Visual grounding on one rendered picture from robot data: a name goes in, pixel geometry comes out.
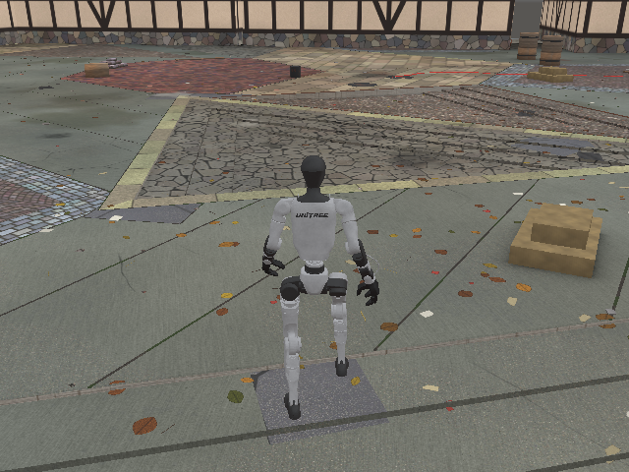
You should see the right robot forearm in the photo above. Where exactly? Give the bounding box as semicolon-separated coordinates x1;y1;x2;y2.
352;239;375;284

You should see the left robot forearm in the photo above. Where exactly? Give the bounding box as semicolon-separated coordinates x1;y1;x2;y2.
262;235;277;265

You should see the robot left hand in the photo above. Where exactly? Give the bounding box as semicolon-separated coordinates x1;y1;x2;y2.
262;260;285;276

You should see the robot right thigh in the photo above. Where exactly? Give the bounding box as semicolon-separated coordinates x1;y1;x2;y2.
327;272;348;320

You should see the robot left upper arm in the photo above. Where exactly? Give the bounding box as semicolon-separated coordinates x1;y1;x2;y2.
266;198;294;251

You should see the robot right upper arm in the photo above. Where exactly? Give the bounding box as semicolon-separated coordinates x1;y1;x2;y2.
334;199;361;255

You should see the robot right hand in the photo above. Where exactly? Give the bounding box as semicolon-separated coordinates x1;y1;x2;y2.
357;280;379;306

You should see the humanoid robot torso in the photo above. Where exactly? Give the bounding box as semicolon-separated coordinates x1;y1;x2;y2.
291;194;337;295

